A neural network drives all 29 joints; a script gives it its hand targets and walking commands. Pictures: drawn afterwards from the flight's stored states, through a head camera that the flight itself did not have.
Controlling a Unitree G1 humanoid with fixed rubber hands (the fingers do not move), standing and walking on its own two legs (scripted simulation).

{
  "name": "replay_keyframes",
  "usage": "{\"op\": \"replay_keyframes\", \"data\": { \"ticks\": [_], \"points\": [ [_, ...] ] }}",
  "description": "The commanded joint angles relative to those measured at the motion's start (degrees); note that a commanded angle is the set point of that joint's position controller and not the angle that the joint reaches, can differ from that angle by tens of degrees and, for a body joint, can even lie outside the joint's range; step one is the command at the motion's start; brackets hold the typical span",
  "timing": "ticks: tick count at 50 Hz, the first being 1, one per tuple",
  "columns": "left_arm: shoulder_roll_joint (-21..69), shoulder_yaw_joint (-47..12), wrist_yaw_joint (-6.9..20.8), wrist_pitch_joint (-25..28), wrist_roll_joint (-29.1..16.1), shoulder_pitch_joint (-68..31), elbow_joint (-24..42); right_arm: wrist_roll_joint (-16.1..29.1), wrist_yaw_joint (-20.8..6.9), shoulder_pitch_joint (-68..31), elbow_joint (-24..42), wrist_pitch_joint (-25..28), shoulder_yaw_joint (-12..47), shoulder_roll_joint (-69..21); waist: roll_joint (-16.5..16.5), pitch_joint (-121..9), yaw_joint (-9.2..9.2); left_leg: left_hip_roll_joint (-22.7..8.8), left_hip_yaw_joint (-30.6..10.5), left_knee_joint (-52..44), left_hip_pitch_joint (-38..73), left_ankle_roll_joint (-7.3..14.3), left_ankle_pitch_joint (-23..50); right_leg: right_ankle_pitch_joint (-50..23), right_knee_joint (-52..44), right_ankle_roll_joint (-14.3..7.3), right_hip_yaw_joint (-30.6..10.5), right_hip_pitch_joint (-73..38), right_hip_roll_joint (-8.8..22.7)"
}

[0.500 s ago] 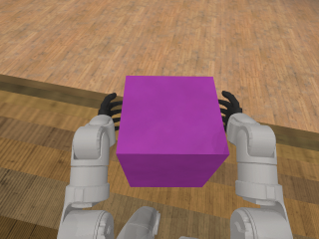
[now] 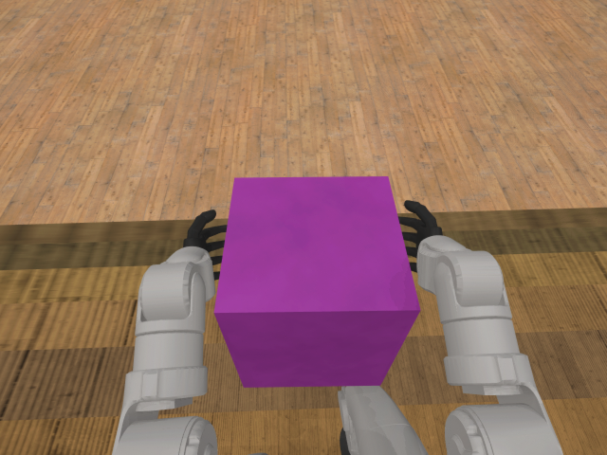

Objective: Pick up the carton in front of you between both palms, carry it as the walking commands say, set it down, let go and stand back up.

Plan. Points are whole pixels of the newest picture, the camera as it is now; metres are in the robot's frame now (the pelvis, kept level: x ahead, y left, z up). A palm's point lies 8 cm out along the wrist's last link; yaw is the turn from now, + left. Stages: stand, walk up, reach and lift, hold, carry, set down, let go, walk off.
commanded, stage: carry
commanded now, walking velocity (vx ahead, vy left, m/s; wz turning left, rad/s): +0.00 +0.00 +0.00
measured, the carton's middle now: (311, 287) +0.33 -0.03 -0.01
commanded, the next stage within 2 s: none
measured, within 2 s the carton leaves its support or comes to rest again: neither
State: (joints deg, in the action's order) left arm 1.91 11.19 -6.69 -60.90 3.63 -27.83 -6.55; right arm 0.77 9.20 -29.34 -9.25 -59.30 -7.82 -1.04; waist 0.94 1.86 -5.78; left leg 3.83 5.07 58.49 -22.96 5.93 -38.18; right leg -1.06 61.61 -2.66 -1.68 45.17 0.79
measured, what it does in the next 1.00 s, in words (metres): goes down: right foot 0.16 m lower, then left foot 0.15 m lower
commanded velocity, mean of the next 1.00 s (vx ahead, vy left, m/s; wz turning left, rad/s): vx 0.15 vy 0.00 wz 0.00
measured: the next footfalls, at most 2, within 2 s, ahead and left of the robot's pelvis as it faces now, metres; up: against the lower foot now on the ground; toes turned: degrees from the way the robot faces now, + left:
right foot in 0.14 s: +0.27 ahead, -0.06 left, -0.16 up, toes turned +0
left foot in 0.52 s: +0.56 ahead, +0.07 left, -0.31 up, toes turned +0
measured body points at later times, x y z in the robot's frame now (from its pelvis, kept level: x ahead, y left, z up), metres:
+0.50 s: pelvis +0.39 +0.00 -0.21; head +0.40 -0.01 +0.24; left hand +0.74 +0.16 -0.11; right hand +0.74 -0.14 -0.12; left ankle +0.54 +0.08 -0.91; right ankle +0.24 -0.06 -0.81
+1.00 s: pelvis +0.78 -0.02 -0.44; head +0.78 +0.00 +0.01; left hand +1.12 +0.17 -0.36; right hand +1.15 -0.13 -0.35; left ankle +0.75 +0.10 -1.02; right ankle +0.78 -0.06 -1.13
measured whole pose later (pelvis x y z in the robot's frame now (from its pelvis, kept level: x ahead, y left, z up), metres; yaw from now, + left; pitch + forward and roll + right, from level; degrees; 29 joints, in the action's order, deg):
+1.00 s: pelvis +0.78 -0.02 -0.44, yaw -1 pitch +1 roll -1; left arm 0.5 8.5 -9.2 -60.8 1.1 -30.6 -9.8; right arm -3.1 6.6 -32.7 -11.7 -59.8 -12.4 -1.8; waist 0.6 -1.7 6.4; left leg 2.4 -3.4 89.5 -39.2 2.0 -29.3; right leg 26.2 50.3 -8.3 6.0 25.3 -6.7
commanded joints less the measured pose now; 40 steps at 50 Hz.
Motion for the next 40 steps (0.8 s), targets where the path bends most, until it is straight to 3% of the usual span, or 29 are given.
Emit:
{"op": "replay_keyframes", "data": {
  "ticks": [1,3,4,5,6,7,8,9,10,11,12,13,15,16,17,19,22,23,24,25,26,27,28,30,31,32,34,37,40],
  "points": [
    [58.73,-38.19,10.19,3.91,-19.58,-37.68,10.09,26.32,-16.04,-38.34,10.93,2.11,40.91,-65.53,-3.06,-23.61,-0.93,-4.73,-10.25,-3.94,11.97,4.23,32.07,-20.67,-23.67,0.49,7.57,-11.81,-4.18],
    [55.82,-38.91,9.86,3.46,-19.51,-36.55,12.52,25.38,-15.83,-35.37,10.37,2.42,40.09,-63.09,-7.32,-21.54,-0.27,-3.93,-8.00,-0.77,5.98,2.74,35.33,-23.99,-30.59,0.41,9.54,-24.14,-5.57],
    [54.44,-39.09,9.80,3.15,-19.21,-35.33,12.42,24.91,-15.71,-34.81,10.10,2.46,39.91,-61.72,-11.71,-26.36,5.02,-6.91,-4.99,7.75,3.66,1.37,41.76,-30.96,-21.63,-1.43,12.14,-35.49,-5.33],
    [53.11,-39.39,9.93,2.86,-19.40,-34.62,12.47,23.93,-15.68,-32.01,9.37,2.16,40.13,-61.13,-8.89,-28.35,10.46,-7.38,-2.41,17.69,4.00,-1.00,50.18,-26.29,-26.17,-2.54,11.48,-40.99,-4.64],
    [51.63,-39.31,10.18,2.52,-19.70,-33.28,11.80,22.96,-15.49,-32.26,9.46,1.71,39.72,-59.72,0.53,-27.93,16.99,-6.02,0.05,34.19,-1.39,-3.35,53.61,-21.85,-32.98,-4.27,10.86,-50.01,-3.80],
    [50.54,-39.04,10.76,1.63,-19.94,-32.10,11.03,21.25,-15.05,-32.88,9.90,1.44,38.35,-58.19,9.45,-22.39,17.15,0.50,1.54,51.91,-12.63,-4.33,10.62,-29.29,-32.95,-7.00,2.50,-52.19,3.00],
    [49.07,-38.89,11.03,1.15,-20.75,-33.29,8.12,18.94,-14.46,-32.55,8.01,0.07,35.54,-55.43,12.33,-25.77,11.52,2.25,-5.21,53.97,-28.65,-5.02,-3.28,-43.62,-20.11,-10.89,-15.24,-65.99,11.91],
    [50.17,-40.10,11.25,0.46,-23.02,-33.46,6.68,16.41,-13.89,-30.28,6.68,-0.95,33.55,-52.77,8.45,-26.61,10.16,-0.96,-7.20,45.74,-32.44,-3.63,0.70,-25.75,-22.77,-12.63,-23.52,-63.44,13.22],
    [52.66,-41.86,11.79,0.65,-25.55,-37.73,8.33,14.85,-13.42,-30.12,6.86,-1.12,32.02,-51.51,5.11,-29.18,9.59,-3.32,-11.52,41.08,-33.98,-3.14,0.66,0.25,-24.60,-17.75,-34.06,-58.95,18.43],
    [56.95,-43.14,12.30,0.62,-28.05,-42.28,9.81,14.04,-13.29,-32.31,7.90,-1.02,30.56,-51.17,-4.83,-23.44,10.07,-5.34,-13.65,31.78,-35.26,-3.41,8.20,-8.78,-20.86,-15.02,-32.74,-53.43,16.00],
    [57.70,-43.83,12.66,0.78,-29.96,-44.91,10.10,13.59,-13.33,-32.36,7.20,-0.90,29.80,-52.31,-1.97,-25.27,9.48,-5.40,-13.99,27.98,-34.66,-2.98,10.78,-13.92,-19.15,-14.52,-33.45,-51.64,15.97],
    [60.14,-44.18,13.08,0.95,-31.17,-46.89,9.19,12.54,-13.45,-32.36,6.87,-0.51,28.78,-52.39,-6.20,-23.57,8.38,-5.24,-11.91,18.88,-29.00,-4.36,17.39,-13.23,-22.46,-14.07,-31.31,-42.26,15.14],
    [62.64,-44.68,13.55,2.05,-32.40,-48.90,9.05,12.66,-13.92,-34.61,6.83,0.22,29.50,-54.93,-0.72,-22.72,9.47,-4.73,-7.44,9.76,-22.31,-5.40,20.06,-17.55,-24.84,-12.67,-27.04,-36.22,12.56],
    [63.73,-44.91,13.73,2.44,-32.75,-48.95,8.59,13.27,-14.07,-34.62,7.57,0.58,30.22,-56.15,2.76,-25.22,9.62,-5.46,-6.71,15.16,-21.23,-4.67,30.42,-16.20,-20.44,-11.20,-24.72,-37.09,11.98],
    [64.69,-44.16,13.83,2.79,-32.73,-48.09,8.15,13.55,-14.18,-35.09,7.57,0.97,30.54,-56.70,-2.44,-25.04,10.51,-5.75,-8.48,2.43,-24.91,-3.94,44.03,-3.57,-12.44,-9.08,-18.53,-39.38,5.45],
    [65.40,-43.47,13.96,3.17,-32.55,-46.65,7.50,13.81,-13.99,-34.57,8.20,1.41,32.33,-57.94,-2.44,-24.26,11.99,-2.80,-3.77,-9.52,-19.38,-4.01,56.35,3.86,-7.72,-8.28,-13.18,-36.93,1.26],
    [63.55,-42.16,14.08,3.47,-31.27,-42.90,6.70,15.03,-13.27,-36.36,11.36,1.23,34.88,-57.27,4.57,-21.14,12.68,0.42,2.67,-23.55,1.40,-4.58,60.86,9.99,-6.07,-7.18,-4.87,-24.81,-1.62],
    [62.68,-41.54,13.98,3.34,-30.46,-41.67,6.15,15.13,-13.01,-36.38,11.52,0.75,35.13,-56.90,9.35,-24.75,9.64,1.06,3.87,-14.22,10.53,-3.07,68.64,4.16,0.90,-5.10,-2.03,-22.51,0.08],
    [61.80,-40.71,13.86,3.19,-29.30,-38.94,5.02,15.66,-12.96,-35.84,11.60,0.37,35.36,-55.84,8.91,-25.41,4.83,0.77,3.08,-16.96,13.59,-2.07,61.30,-3.35,5.82,-3.32,-0.64,-22.06,1.49],
    [61.12,-40.01,13.69,3.09,-27.79,-38.54,4.59,15.88,-13.04,-35.60,11.52,-0.01,35.68,-54.54,3.51,-25.20,-1.48,-0.32,1.60,-23.12,22.47,-0.51,56.56,-14.27,16.45,-1.13,0.68,-17.83,3.11],
    [59.57,-38.62,13.46,2.60,-26.51,-38.57,4.27,16.12,-13.33,-34.07,10.23,-0.50,35.36,-53.63,-8.52,-24.10,-8.61,-2.53,-0.37,-30.88,28.74,3.17,52.56,0.16,38.80,1.54,5.22,-12.72,-1.49],
    [57.37,-36.72,12.89,1.92,-24.45,-37.84,3.20,16.32,-13.86,-32.13,7.53,-1.38,34.53,-53.38,-8.11,-18.39,-6.22,-7.63,-7.80,-26.32,31.49,3.37,58.37,37.75,47.91,1.63,6.28,-1.83,-7.78],
    [54.08,-33.96,12.38,0.37,-20.98,-36.31,-0.07,16.85,-13.88,-33.11,4.02,-1.97,35.15,-52.80,-11.37,-20.26,2.37,-15.15,-24.66,-18.26,36.56,5.96,80.51,36.63,40.56,1.68,-0.80,6.39,-5.33],
    [50.02,-29.79,11.54,-0.52,-17.04,-34.27,-0.13,21.94,-14.81,-39.15,5.17,-1.78,37.63,-56.94,-7.09,-25.03,1.01,-19.55,-38.70,-17.83,36.43,14.00,51.92,29.75,29.65,-0.12,-7.82,15.08,-1.18],
    [49.97,-27.90,11.46,-0.39,-16.23,-36.35,-0.16,24.48,-15.36,-42.54,5.58,-1.67,38.10,-59.49,0.89,-24.24,1.51,-20.53,-40.81,-19.63,28.96,16.27,45.86,27.29,21.47,1.10,-7.56,13.42,-0.39],
    [50.19,-27.38,11.50,0.05,-15.48,-37.17,0.32,26.24,-16.05,-45.88,5.75,-1.20,38.94,-62.30,2.22,-21.96,1.85,-20.22,-41.27,-19.88,21.68,15.68,49.27,25.89,11.20,1.03,-7.01,8.19,-0.08],
    [52.42,-28.05,11.74,1.23,-15.47,-39.74,1.89,28.91,-16.78,-50.01,6.08,-0.17,39.94,-66.13,-0.17,-23.42,2.78,-20.72,-36.93,-17.15,14.17,12.43,53.87,15.02,13.74,0.53,-3.34,0.72,-0.15],
    [56.35,-31.56,11.65,2.05,-17.64,-41.89,4.62,29.53,-16.36,-49.72,7.01,0.50,39.54,-68.11,1.94,-22.63,0.45,-7.57,-20.68,-6.41,7.23,6.56,30.57,-15.12,-9.82,-0.23,1.57,-5.42,-2.19],
    [56.58,-35.63,10.64,1.80,-20.34,-43.74,10.48,27.74,-15.90,-44.50,7.59,0.96,37.60,-66.59,-7.78,-21.94,0.79,-3.42,-11.27,-3.71,-2.68,4.28,26.79,-19.02,-23.79,-0.37,7.96,-26.69,-5.80]
  ]
}}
